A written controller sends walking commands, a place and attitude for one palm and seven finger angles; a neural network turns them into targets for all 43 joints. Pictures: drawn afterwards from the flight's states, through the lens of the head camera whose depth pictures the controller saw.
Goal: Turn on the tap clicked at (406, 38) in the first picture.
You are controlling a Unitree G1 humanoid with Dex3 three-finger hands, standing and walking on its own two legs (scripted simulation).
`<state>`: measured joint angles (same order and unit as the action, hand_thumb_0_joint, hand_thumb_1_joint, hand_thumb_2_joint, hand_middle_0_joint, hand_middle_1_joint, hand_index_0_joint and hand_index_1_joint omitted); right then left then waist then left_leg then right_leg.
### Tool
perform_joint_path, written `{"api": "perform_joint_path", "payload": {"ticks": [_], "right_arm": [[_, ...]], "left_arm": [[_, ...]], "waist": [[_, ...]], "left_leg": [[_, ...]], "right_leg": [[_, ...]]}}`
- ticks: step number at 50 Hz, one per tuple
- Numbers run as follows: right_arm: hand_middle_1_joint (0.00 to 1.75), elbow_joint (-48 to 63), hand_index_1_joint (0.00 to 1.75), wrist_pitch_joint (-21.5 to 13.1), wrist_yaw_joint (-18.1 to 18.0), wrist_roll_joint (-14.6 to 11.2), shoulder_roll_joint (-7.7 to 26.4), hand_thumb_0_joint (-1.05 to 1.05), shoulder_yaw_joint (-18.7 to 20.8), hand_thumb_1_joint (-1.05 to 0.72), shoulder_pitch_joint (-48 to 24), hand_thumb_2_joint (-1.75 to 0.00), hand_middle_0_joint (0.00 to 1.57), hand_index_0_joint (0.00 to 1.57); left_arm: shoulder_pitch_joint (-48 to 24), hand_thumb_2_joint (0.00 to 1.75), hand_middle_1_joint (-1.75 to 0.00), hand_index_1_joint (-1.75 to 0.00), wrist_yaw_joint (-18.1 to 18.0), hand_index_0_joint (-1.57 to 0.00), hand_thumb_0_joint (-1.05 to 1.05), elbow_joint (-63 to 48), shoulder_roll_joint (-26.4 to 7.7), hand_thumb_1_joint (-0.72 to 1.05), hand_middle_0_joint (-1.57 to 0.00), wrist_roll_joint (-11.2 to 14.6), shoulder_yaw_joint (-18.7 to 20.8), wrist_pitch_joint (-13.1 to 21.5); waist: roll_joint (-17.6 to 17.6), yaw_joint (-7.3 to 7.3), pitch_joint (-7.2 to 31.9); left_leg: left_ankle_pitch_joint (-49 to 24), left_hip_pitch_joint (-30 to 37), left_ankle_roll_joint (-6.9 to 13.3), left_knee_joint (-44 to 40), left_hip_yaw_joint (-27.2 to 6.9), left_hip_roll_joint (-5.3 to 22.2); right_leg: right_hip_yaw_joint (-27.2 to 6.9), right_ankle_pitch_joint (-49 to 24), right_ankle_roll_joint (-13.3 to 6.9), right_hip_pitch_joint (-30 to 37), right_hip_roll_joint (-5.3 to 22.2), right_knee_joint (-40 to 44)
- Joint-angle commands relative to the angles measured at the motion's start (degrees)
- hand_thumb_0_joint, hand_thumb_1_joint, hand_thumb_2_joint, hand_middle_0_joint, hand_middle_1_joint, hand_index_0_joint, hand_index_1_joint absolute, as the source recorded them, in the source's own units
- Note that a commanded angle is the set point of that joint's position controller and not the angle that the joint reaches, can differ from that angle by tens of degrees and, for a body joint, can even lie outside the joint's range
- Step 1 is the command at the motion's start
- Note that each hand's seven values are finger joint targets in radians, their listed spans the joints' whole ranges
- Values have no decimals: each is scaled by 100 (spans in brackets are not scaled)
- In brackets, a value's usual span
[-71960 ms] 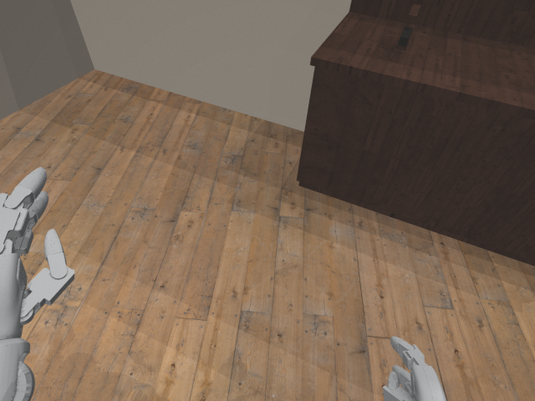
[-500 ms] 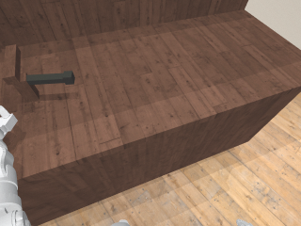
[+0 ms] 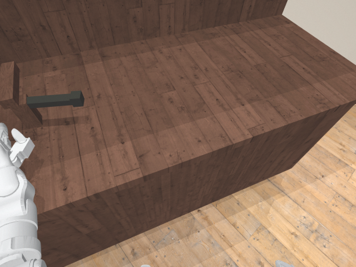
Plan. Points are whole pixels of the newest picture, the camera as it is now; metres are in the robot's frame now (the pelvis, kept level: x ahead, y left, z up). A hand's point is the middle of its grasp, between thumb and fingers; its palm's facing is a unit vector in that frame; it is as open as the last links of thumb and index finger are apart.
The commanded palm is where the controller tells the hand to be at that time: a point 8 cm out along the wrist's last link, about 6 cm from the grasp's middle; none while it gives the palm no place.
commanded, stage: push the lever round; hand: left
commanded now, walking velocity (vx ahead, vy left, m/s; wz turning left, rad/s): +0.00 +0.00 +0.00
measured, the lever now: (77, 98) +0.49 +0.27 +0.08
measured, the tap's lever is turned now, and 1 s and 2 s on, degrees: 76 76 78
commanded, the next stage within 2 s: none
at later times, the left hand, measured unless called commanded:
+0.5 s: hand (38, 137) +0.37 +0.32 +0.08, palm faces +0.70 -0.71 -0.06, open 7.9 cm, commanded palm +0.32 +0.33 +0.08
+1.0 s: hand (57, 129) +0.40 +0.29 +0.07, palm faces +0.78 -0.63 -0.06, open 8.0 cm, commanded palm +0.35 +0.30 +0.08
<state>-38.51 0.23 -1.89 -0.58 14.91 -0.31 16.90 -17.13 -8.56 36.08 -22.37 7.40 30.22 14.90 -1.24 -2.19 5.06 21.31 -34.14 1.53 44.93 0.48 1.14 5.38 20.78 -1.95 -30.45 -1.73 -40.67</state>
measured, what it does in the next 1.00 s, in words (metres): stands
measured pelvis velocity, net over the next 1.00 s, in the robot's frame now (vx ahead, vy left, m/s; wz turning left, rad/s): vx -0.01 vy -0.01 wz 0.02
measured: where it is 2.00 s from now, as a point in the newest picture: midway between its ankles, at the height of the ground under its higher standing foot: outside the picture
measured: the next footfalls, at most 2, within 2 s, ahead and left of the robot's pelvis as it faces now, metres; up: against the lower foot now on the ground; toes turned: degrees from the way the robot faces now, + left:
none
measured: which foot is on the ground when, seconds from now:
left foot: down 0.00-1.00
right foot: down 0.00-1.00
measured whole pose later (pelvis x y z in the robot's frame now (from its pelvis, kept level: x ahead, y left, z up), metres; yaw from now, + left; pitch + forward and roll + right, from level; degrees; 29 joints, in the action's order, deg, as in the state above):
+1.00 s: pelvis -0.01 -0.01 +0.00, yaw +1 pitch +11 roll -2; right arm -41.2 0.8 -0.7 1.9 13.9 0.4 15.2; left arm -29.7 -31.8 43.7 -15.1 -0.9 25.8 14.1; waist -1.0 -3.7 6.0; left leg 21.0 -37.0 1.1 46.4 -1.1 0.7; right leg 6.9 21.2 -2.5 -32.8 -1.4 -42.4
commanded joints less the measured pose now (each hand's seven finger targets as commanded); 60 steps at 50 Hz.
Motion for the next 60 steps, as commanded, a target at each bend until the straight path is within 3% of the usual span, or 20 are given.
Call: {"api": "perform_joint_path", "payload": {"ticks": [1, 6, 9, 12, 17, 23, 27, 28, 31, 32, 34, 37, 38, 40, 43, 47, 50, 54, 57, 60], "right_arm": [[30, 526, 30, -209, -36, 39, 911, 0, 361, -90, 52, -90, 20, 20], [30, 548, 30, -232, -76, 8, 893, 0, 344, -90, -81, -90, 20, 20], [30, 540, 30, -227, -90, 20, 891, 0, 335, -90, -103, -90, 20, 20], [30, 532, 30, -230, -84, 42, 872, 0, 309, -90, -166, -90, 20, 20], [30, 480, 30, -201, -102, 78, 857, 0, 280, -90, -197, -90, 20, 20], [30, 455, 30, -198, -69, 122, 832, 0, 295, -90, -138, -90, 20, 20], [30, 434, 30, -185, -44, 115, 847, 0, 309, -90, -102, -90, 20, 20], [30, 447, 30, -182, -32, 109, 846, 0, 301, -90, -101, -90, 20, 20], [30, 470, 30, -166, -16, 126, 865, 0, 334, -90, -89, -90, 20, 20], [30, 451, 30, -138, -12, 129, 874, 0, 336, -90, -99, -90, 20, 20], [30, 452, 30, -131, 26, 145, 845, 0, 342, -90, -75, -90, 20, 20], [30, 398, 30, -127, 30, 172, 844, 0, 361, -90, -82, -90, 20, 20], [30, 398, 30, -130, 40, 175, 815, 0, 362, -90, -98, -90, 20, 20], [30, 341, 30, -136, 34, 196, 821, 0, 354, -90, -90, -90, 20, 20], [30, 294, 30, -130, 35, 224, 790, 0, 353, -90, -91, -90, 20, 20], [30, 223, 30, -120, 42, 280, 797, 0, 380, -90, -28, -90, 20, 20], [30, 210, 30, -144, 111, 306, 756, 0, 406, -90, -6, -90, 20, 20], [30, 209, 30, -99, 170, 350, 777, 0, 444, -90, 46, -90, 20, 20], [30, 192, 30, -48, 182, 370, 780, 0, 454, -90, 59, -90, 20, 20], [30, 203, 30, -15, 222, 376, 738, 0, 452, -90, 72, -90, 20, 20]], "left_arm": [[-1555, 90, -15, -15, -145, -15, 0, -1463, -1647, 90, -15, -63, 187, 521], [-1718, 90, -15, -15, -205, -15, 0, -1462, -1279, 90, -15, -47, -131, 369], [-1720, 90, -15, -15, -401, -15, 0, -1290, -1281, 90, -15, -70, -46, 263], [-1888, 90, -15, -15, -633, -15, 0, -1451, -1344, 90, -15, -185, 5, 275], [-2440, 90, -15, -15, -911, -15, 0, -1184, -1495, 90, -15, -349, 70, 308], [-2592, 90, -15, -15, -1030, -15, 0, -1118, -1301, 90, -15, -470, -165, 390], [-2384, 90, -15, -15, -1172, -15, 0, -909, -998, 90, -15, -450, -283, 295], [-2467, 90, -15, -15, -1206, -15, 0, -854, -827, 90, -15, -443, -462, 247], [-2355, 90, -15, -15, -1407, -15, 0, -809, -843, 90, -15, -438, -335, 170], [-2280, 90, -15, -15, -1506, -15, 0, -769, -959, 90, -15, -508, -191, 143], [-2536, 90, -15, -15, -1616, -15, 0, -797, -673, 90, -15, -623, -505, 120], [-2727, 90, -15, -15, -1829, -15, 0, -951, -789, 90, -15, -725, -367, 193], [-2805, 90, -15, -15, -1874, -15, 0, -890, -598, 90, -15, -737, -536, 198], [-3079, 90, -15, -15, -1970, -15, 0, -711, -677, 90, -15, -773, -481, 242], [-3386, 90, -15, -15, -2131, -15, 0, -663, -569, 90, -15, -929, -609, 292], [-3707, 90, -15, -15, -2324, -15, 0, -675, -726, 90, -15, -1070, -479, 355], [-3718, 90, -15, -15, -2479, -15, 0, -605, -330, 90, -15, -1103, -721, 379], [-3621, 90, -15, -15, -2697, -15, 0, -436, -349, 90, -15, -1158, -599, 313], [-3639, 90, -15, -15, -2844, -15, 0, -383, -588, 90, -15, -1234, -318, 259], [-3682, 90, -15, -15, -2956, -15, 0, -178, -364, 90, -15, -1241, -427, 174]], "waist": [[-525, 8, 1691], [-502, -31, 1535], [-279, -4, 1479], [-483, 26, 1533], [-325, -89, 1391], [-661, -101, 1768], [-500, -80, 1688], [-390, -142, 1640], [-132, -69, 1688], [-275, -21, 1627], [-184, -123, 1596], [-282, -117, 1627], [-334, -178, 1609], [-134, -235, 1489], [-417, -266, 1634], [-551, -256, 1964], [-727, -257, 2105], [-323, -251, 2186], [-346, -166, 2105], [-226, -226, 1989]], "left_leg": [[-2206, 1315, -34, -475, -446, -36], [-1816, 1275, -30, -560, -442, -61], [-1606, 1106, -8, -587, -435, -88], [-1569, 1092, -2, -564, -409, -111], [-1110, 833, 48, -538, -380, -140], [-1311, 1013, 25, -445, -374, -148], [-1445, 1048, 1, -482, -433, -132], [-1376, 1000, 6, -491, -429, -136], [-1436, 918, 13, -510, -415, -150], [-1484, 888, 19, -506, -405, -152], [-1464, 932, 19, -507, -401, -143], [-1416, 975, 18, -501, -423, -135], [-1381, 983, 18, -487, -398, -143], [-1134, 820, 29, -486, -417, -148], [-1138, 913, 17, -472, -435, -162], [-1418, 1105, -15, -398, -483, -138], [-1750, 1362, -103, -340, -538, -96], [-1987, 1199, -77, -260, -489, -101], [-2077, 1102, -76, -276, -469, -102], [-1980, 981, -57, -275, -418, -115]], "right_leg": [[-329, -1686, 35, 537, -57, 319], [-320, -1454, 35, 471, -33, 403], [-319, -1408, 47, 539, -19, 436], [-350, -1417, 36, 589, 11, 427], [-408, -1192, 63, 519, 35, 478], [-413, -1349, 31, 529, 33, 411], [-352, -1384, 18, 514, 13, 442], [-343, -1365, 39, 492, 22, 455], [-326, -1493, 49, 667, 23, 481], [-341, -1502, 41, 658, 33, 473], [-312, -1495, 55, 569, 36, 472], [-331, -1384, 35, 531, 29, 481], [-337, -1376, 47, 473, 33, 483], [-353, -1221, 56, 418, 39, 521], [-349, -1149, 37, 315, 50, 443], [-331, -1280, 12, 290, 41, 363], [-259, -1330, -9, 101, 0, 286], [-240, -1595, 23, 282, -1, 247], [-247, -1709, 13, 411, 15, 243], [-235, -1717, 37, 413, 17, 275]]}}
